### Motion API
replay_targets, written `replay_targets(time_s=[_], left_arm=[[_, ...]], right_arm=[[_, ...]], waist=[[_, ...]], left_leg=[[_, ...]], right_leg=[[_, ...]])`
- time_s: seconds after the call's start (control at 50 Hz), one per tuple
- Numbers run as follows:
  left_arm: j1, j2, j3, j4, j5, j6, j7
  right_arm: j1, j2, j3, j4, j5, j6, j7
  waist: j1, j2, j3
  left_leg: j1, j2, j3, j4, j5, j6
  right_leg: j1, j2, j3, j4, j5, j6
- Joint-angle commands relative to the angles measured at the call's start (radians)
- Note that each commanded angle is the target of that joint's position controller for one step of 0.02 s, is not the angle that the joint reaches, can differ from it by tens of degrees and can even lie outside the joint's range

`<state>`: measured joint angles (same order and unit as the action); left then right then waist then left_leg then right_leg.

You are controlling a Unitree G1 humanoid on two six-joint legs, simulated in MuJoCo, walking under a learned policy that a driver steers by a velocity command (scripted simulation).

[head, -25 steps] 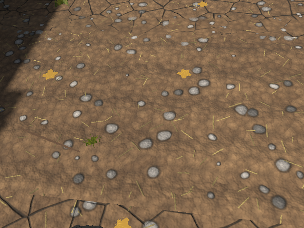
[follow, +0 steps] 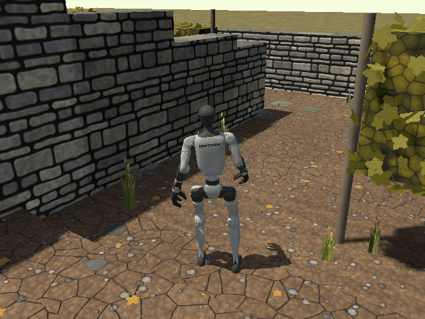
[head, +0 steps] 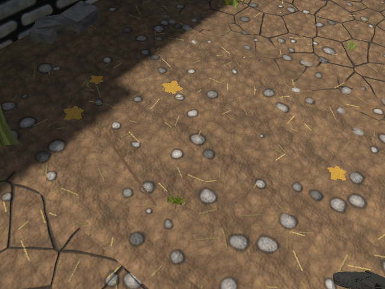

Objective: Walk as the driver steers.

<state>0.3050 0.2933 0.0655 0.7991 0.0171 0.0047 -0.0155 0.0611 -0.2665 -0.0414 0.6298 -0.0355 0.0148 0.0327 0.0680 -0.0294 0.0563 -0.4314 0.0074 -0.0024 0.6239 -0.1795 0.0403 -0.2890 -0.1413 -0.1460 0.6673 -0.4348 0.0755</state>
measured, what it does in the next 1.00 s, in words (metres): steps on the spot, turning right: right foot, then left foot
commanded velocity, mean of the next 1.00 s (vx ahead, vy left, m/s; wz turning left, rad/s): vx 0.03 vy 0.00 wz -0.67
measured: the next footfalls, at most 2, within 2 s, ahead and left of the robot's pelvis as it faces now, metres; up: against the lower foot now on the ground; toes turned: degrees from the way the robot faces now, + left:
right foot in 0.38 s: +0.02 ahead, -0.11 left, +0.00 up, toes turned -21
left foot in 0.88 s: +0.17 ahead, +0.02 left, +0.00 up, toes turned -48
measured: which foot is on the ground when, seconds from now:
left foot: down 0.00-0.38, up 0.40-0.86, down 0.88-1.00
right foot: up 0.00-0.36, down 0.38-0.88, up 0.90-1.00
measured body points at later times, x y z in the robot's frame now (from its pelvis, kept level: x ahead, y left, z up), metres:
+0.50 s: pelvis +0.01 -0.02 +0.01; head +0.03 -0.06 +0.46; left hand +0.22 +0.21 -0.08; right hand +0.05 -0.33 -0.11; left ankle +0.08 +0.10 -0.66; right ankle -0.02 -0.09 -0.72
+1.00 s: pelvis +0.05 +0.00 +0.02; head +0.10 +0.00 +0.47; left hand +0.35 +0.11 -0.10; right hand -0.03 -0.30 -0.07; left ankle +0.14 +0.05 -0.72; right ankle -0.05 -0.07 -0.66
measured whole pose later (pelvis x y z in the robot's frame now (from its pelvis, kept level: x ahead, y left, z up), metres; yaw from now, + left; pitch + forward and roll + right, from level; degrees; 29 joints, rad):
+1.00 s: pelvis +0.05 +0.00 +0.02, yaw -45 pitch +1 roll -1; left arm 0.19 0.35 0.08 0.68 0.02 0.07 -0.01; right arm 0.16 -0.27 -0.02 0.70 -0.02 0.03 -0.02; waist 0.00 -0.06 0.07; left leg -0.27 -0.03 -0.05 0.47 -0.21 0.03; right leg -0.40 0.17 0.18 0.96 -0.46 0.01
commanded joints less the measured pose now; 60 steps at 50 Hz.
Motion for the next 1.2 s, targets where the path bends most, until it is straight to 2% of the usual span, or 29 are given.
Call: replay_targets(time_s=[0.02,0.04,0.06,0.1,0.14,0.24,0.34,0.36,0.38,0.4,0.42,0.44,0.46,0.48,0.5,0.54,0.72,0.84,0.86,0.88,0.9,0.92,0.94,0.96,1.0,1.04,1.12,1.16,1.2], left_arm=[[0.029,0.05,-0.006,-0.063,-0.031,0.054,-0.003],[-0.002,0.077,0.008,-0.071,-0.032,0.055,-0.005],[0.012,0.101,0.02,-0.054,-0.024,0.05,-0.002],[0.061,0.1,0.031,-0.021,-0.008,0.051,0.0],[0.039,0.072,0.031,-0.036,-0.016,0.055,-0.001],[-0.032,0.026,0.022,-0.093,-0.012,0.078,-0.026],[-0.018,0.042,0.029,-0.133,-0.02,0.077,-0.042],[0.013,0.056,0.033,-0.123,-0.016,0.07,-0.037],[0.035,0.139,0.051,-0.123,0.002,0.057,-0.023],[0.052,0.295,0.086,-0.146,0.003,0.048,-0.015],[0.104,0.277,0.095,-0.142,0.008,0.053,-0.005],[0.055,0.239,0.081,-0.148,0.004,0.057,0.006],[-0.034,0.205,0.07,-0.168,-0.001,0.063,0.015],[-0.092,0.18,0.062,-0.188,-0.011,0.066,0.019],[-0.116,0.16,0.057,-0.202,-0.016,0.066,0.019],[-0.08,0.163,0.059,-0.201,-0.02,0.06,0.012],[-0.036,0.223,0.081,-0.212,-0.005,0.062,0.005],[-0.127,0.194,0.066,-0.217,-0.012,0.054,0.002],[-0.132,0.175,0.057,-0.216,-0.021,0.05,0.006],[-0.07,0.111,0.039,-0.213,-0.02,0.046,0.009],[-0.018,0.12,0.04,-0.22,-0.011,0.048,0.016],[-0.023,0.187,0.053,-0.198,0.013,0.049,0.019],[-0.047,0.185,0.054,-0.18,0.007,0.048,0.015],[-0.053,0.165,0.049,-0.163,0.001,0.05,0.008],[-0.04,0.138,0.038,-0.144,-0.003,0.058,-0.008],[-0.064,0.118,0.026,-0.133,-0.01,0.063,-0.01],[-0.112,0.074,-0.003,-0.109,-0.017,0.071,-0.003],[-0.089,0.088,-0.007,-0.087,-0.004,0.062,-0.003],[-0.037,0.08,-0.014,-0.044,0.005,0.045,-0.007]], right_arm=[[0.133,-0.149,-0.019,-0.023,0.004,-0.015,-0.039],[0.088,-0.151,-0.017,-0.011,0.006,-0.008,-0.048],[0.063,-0.154,-0.02,-0.01,0.011,-0.001,-0.056],[0.056,-0.115,-0.012,-0.014,0.026,-0.001,-0.073],[0.061,-0.084,-0.007,-0.014,0.019,-0.009,-0.082],[0.05,-0.062,-0.014,-0.001,0.006,-0.011,-0.082],[0.047,-0.115,-0.042,0.008,0.012,-0.005,-0.061],[0.064,-0.118,-0.049,0.019,0.016,0.001,-0.057],[0.107,-0.091,-0.049,0.023,0.019,0.012,-0.048],[0.031,-0.047,-0.032,-0.06,0.026,0.027,-0.053],[-0.04,-0.058,-0.026,-0.066,0.007,0.035,-0.061],[-0.013,-0.059,-0.026,-0.051,0.017,0.035,-0.06],[0.011,-0.075,-0.031,-0.028,0.027,0.024,-0.057],[0.027,-0.096,-0.037,-0.019,0.015,0.015,-0.057],[0.057,-0.11,-0.041,0.0,0.003,0.014,-0.054],[0.068,-0.1,-0.037,0.009,0.005,0.022,-0.047],[-0.006,-0.118,-0.021,-0.02,0.018,0.014,-0.052],[0.113,-0.125,-0.017,0.011,0.032,-0.005,-0.063],[0.131,-0.132,-0.019,0.016,0.023,-0.011,-0.07],[0.107,-0.192,-0.027,0.003,0.008,-0.013,-0.078],[0.059,-0.277,-0.039,-0.019,0.005,-0.004,-0.07],[0.109,-0.239,-0.039,-0.001,0.014,0.001,-0.059],[0.09,-0.172,-0.021,0.002,0.023,0.0,-0.054],[0.054,-0.142,-0.014,0.003,0.023,0.001,-0.051],[0.044,-0.144,-0.014,0.015,0.018,-0.001,-0.057],[0.094,-0.138,-0.013,0.041,0.021,-0.002,-0.055],[0.122,-0.146,-0.016,0.081,0.016,0.001,-0.046],[0.198,-0.2,-0.04,0.118,0.004,0.018,-0.029],[0.175,-0.202,-0.049,0.128,0.014,0.037,-0.02]], waist=[[-0.103,0.286,-0.231],[-0.079,0.277,-0.14],[-0.06,0.244,-0.119],[-0.046,0.184,-0.127],[-0.05,0.13,-0.152],[-0.063,0.174,-0.128],[-0.037,0.163,-0.151],[-0.019,0.107,-0.139],[-0.019,-0.123,-0.083],[-0.013,-0.332,-0.016],[0.037,-0.175,-0.048],[-0.004,-0.124,-0.042],[-0.046,-0.084,-0.026],[-0.066,-0.097,-0.041],[-0.072,-0.089,-0.072],[-0.06,-0.039,-0.111],[-0.012,-0.093,-0.092],[-0.079,-0.114,-0.123],[-0.093,-0.079,-0.115],[-0.053,0.113,-0.128],[-0.023,0.273,-0.113],[-0.046,0.212,-0.128],[-0.042,0.151,-0.098],[-0.036,0.133,-0.07],[-0.037,0.195,-0.074],[-0.061,0.179,-0.099],[-0.092,0.218,-0.104],[-0.113,0.253,-0.125],[-0.061,0.224,-0.043]], left_leg=[[0.291,0.345,-0.286,-0.292,0.347,0.156],[0.254,0.309,-0.227,-0.309,0.296,0.139],[0.277,0.282,-0.184,-0.307,0.313,0.125],[0.291,0.275,-0.093,-0.285,0.462,0.136],[0.318,0.295,-0.059,-0.275,0.479,0.156],[0.275,0.31,0.015,-0.28,0.232,0.151],[0.216,0.344,0.084,-0.173,0.161,0.077],[0.146,0.313,0.131,-0.085,0.05,0.014],[-0.004,0.208,0.217,0.151,-0.179,-0.067],[-0.282,0.007,0.169,0.329,-0.499,-0.129],[-0.292,0.016,0.01,0.478,-0.495,-0.115],[-0.295,0.028,-0.033,0.509,-0.399,-0.105],[-0.281,0.044,-0.049,0.484,-0.278,-0.096],[-0.266,0.04,-0.046,0.474,-0.214,-0.093],[-0.235,0.028,-0.04,0.486,-0.18,-0.096],[-0.226,0.014,-0.043,0.469,-0.167,-0.106],[-0.149,-0.048,-0.099,0.194,-0.18,-0.094],[0.181,-0.071,-0.069,-0.108,-0.098,-0.042],[0.277,-0.03,-0.1,-0.241,-0.013,-0.027],[0.347,0.173,-0.322,-0.361,-0.053,0.025],[0.337,0.359,-0.582,-0.398,0.082,0.139],[0.293,0.382,-0.578,-0.359,0.157,0.212],[0.257,0.322,-0.477,-0.339,0.176,0.199],[0.226,0.247,-0.362,-0.332,0.179,0.168],[0.269,0.174,-0.249,-0.301,0.322,0.143],[0.322,0.168,-0.214,-0.278,0.399,0.145],[0.332,0.17,-0.209,-0.279,0.277,0.146],[0.293,0.165,-0.258,-0.357,-0.24,0.154],[0.107,0.148,-0.264,-0.394,-0.518,0.129]], right_leg=[[-0.101,0.089,0.168,0.239,-0.176,-0.049],[-0.161,0.102,0.167,0.278,-0.129,-0.062],[-0.191,0.104,0.163,0.318,-0.089,-0.065],[-0.184,0.113,0.137,0.412,-0.05,-0.062],[-0.196,0.11,0.131,0.457,-0.037,-0.057],[-0.139,0.09,0.1,0.244,0.005,-0.058],[0.045,0.12,0.023,-0.024,0.083,-0.108],[0.125,0.132,0.056,-0.145,0.168,-0.127],[0.165,-0.009,0.325,-0.345,0.246,-0.171],[0.169,-0.239,0.733,-0.373,0.648,-0.315],[0.179,-0.236,0.691,-0.37,0.654,-0.386],[0.164,-0.178,0.606,-0.354,0.544,-0.376],[0.145,-0.103,0.528,-0.353,0.465,-0.333],[0.153,-0.056,0.494,-0.343,0.485,-0.305],[0.16,-0.028,0.465,-0.327,0.55,-0.298],[0.201,-0.016,0.469,-0.299,0.628,-0.297],[0.174,0.026,0.671,-0.269,0.449,-0.3],[0.063,0.08,0.691,-0.192,0.591,-0.21],[0.001,0.117,0.664,-0.157,0.468,-0.165],[-0.075,0.214,0.543,0.001,0.145,-0.111],[-0.203,0.382,0.345,0.152,-0.169,-0.086],[-0.181,0.303,0.33,0.317,-0.171,-0.075],[-0.167,0.282,0.342,0.362,-0.108,-0.072],[-0.147,0.271,0.339,0.388,-0.047,-0.061],[-0.158,0.279,0.301,0.402,-0.012,-0.042],[-0.147,0.274,0.279,0.337,-0.023,-0.029],[-0.032,0.229,0.22,0.065,-0.057,-0.04],[0.051,0.244,0.14,-0.031,-0.08,-0.073],[0.215,0.243,0.081,-0.212,0.021,-0.138]])
Over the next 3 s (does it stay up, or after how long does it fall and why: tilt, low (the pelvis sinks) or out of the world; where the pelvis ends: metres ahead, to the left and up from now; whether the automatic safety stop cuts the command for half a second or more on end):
stays up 0.70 -0.53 0.01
